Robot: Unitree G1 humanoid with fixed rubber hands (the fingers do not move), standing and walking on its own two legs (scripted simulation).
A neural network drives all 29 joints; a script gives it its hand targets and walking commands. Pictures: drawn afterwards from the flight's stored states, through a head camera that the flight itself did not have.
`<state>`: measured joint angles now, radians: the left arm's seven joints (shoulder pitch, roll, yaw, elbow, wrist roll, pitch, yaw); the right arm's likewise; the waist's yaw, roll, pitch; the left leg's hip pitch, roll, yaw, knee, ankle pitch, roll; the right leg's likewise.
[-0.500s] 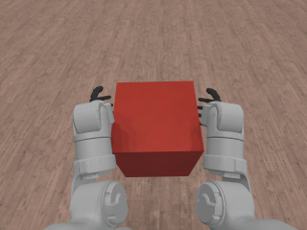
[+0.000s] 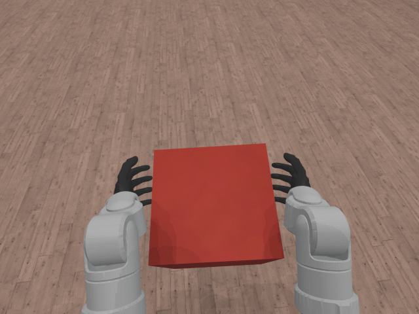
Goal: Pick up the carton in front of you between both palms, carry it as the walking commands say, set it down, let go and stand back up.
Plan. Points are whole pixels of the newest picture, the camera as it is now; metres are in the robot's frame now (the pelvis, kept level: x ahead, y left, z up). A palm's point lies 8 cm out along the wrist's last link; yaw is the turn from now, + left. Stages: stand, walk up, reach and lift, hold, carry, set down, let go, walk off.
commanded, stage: carry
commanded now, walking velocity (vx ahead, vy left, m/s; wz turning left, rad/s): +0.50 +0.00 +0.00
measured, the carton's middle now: (214, 214) +0.32 +0.00 -0.03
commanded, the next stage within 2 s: none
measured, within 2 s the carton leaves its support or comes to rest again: neither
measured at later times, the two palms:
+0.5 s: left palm (147, 87) +0.61 +0.15 +0.10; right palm (262, 92) +0.59 -0.14 +0.09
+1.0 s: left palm (171, 26) +0.91 +0.10 +0.12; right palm (258, 30) +0.93 -0.18 +0.09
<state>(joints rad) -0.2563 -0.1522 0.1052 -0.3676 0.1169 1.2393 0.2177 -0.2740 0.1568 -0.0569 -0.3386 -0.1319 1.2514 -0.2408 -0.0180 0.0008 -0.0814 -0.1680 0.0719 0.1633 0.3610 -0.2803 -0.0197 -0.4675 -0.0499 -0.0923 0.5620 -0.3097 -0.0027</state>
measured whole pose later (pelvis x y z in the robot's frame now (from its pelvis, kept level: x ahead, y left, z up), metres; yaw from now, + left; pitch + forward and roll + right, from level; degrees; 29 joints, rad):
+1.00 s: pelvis +0.66 -0.05 +0.01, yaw +3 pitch +3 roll +4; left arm -0.12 -0.13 0.04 -0.42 0.07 1.21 0.19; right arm -0.12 0.13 -0.01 -0.39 -0.12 1.21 -0.25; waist 0.03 0.00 -0.10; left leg -0.65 0.09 0.11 0.85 -0.14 -0.01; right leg -0.03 0.01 -0.15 0.22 -0.26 -0.10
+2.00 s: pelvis +1.34 -0.11 +0.01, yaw +3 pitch +2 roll +3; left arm -0.16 -0.14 0.06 -0.45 0.07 1.24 0.21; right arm -0.16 0.14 0.00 -0.44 -0.11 1.25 -0.27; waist 0.02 0.01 -0.09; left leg -0.61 0.11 0.12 0.78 -0.11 0.01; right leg -0.06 -0.03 -0.21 0.23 -0.22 -0.07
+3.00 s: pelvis +1.92 -0.13 +0.00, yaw +2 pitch +2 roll +0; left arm -0.17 -0.14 0.04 -0.40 0.10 1.27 0.21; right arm -0.14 0.13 -0.01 -0.43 -0.11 1.28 -0.23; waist 0.00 0.01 -0.12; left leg -0.21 0.06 0.13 0.44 -0.26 -0.02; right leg -0.20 -0.03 -0.20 0.44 -0.26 -0.04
